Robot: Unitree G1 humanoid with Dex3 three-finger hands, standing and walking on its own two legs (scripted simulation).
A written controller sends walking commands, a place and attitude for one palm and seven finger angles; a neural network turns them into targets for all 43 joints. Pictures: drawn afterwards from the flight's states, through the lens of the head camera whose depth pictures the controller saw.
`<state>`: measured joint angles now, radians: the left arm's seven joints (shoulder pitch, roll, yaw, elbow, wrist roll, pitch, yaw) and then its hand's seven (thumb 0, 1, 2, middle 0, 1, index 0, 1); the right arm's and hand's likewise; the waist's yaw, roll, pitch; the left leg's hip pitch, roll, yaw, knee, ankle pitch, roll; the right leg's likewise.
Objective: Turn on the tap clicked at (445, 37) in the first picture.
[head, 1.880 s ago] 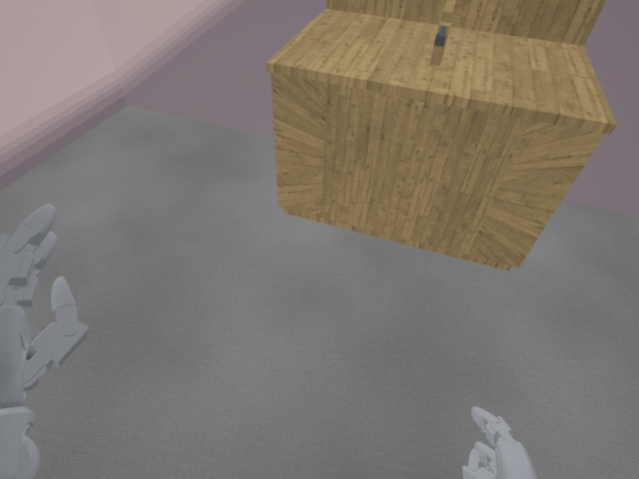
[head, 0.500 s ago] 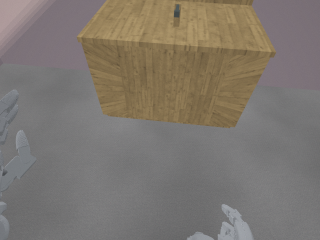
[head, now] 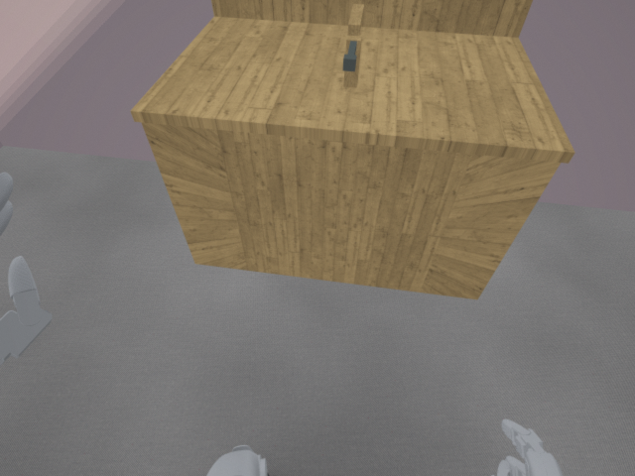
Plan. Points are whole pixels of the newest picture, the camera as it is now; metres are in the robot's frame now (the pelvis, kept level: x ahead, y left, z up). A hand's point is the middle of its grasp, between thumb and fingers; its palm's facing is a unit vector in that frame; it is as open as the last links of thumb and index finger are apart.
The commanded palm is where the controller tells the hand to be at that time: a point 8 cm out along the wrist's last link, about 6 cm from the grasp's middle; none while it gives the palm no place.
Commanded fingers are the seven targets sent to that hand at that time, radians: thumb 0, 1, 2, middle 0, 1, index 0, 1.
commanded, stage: turn to face it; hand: left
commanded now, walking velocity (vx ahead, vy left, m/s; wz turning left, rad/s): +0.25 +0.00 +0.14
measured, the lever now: (349, 62) +0.95 -0.03 +0.08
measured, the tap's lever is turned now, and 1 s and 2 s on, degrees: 0 0 0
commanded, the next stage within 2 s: take the last steps up to it in 0.98 s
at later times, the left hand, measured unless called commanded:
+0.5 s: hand (150, 207) +0.34 +0.20 +0.19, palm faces +0.36 -0.79 -0.50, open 7.4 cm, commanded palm +0.30 +0.23 +0.18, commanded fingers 0.00 0.90 0.90 -0.20 -0.30 -0.20 -0.30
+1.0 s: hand (226, 206) +0.36 +0.13 +0.17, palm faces +0.12 -0.91 -0.40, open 7.4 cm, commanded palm +0.33 +0.17 +0.18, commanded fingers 0.00 0.90 0.90 -0.20 -0.30 -0.20 -0.30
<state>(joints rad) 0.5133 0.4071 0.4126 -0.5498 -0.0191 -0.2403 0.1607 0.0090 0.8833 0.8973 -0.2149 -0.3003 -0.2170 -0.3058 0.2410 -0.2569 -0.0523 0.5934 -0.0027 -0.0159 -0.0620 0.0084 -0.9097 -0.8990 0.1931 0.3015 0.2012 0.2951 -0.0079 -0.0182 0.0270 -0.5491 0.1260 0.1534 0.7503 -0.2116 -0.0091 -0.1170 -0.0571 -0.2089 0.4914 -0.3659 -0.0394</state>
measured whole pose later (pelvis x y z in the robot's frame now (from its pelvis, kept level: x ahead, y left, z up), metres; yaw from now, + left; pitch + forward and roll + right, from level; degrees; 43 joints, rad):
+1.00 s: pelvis +0.08 -0.04 -0.01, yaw -21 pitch +0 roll +0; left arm 0.49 0.38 0.40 -0.47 -0.04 -0.22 0.15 0.01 0.89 0.90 -0.21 -0.30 -0.21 -0.31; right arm 0.25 -0.25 -0.03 0.58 0.02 0.00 -0.05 0.01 -0.91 -0.90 0.19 0.30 0.20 0.29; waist -0.01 -0.01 -0.02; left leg -0.26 0.03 0.05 0.55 -0.28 -0.01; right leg -0.36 0.09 0.04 0.51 -0.15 -0.06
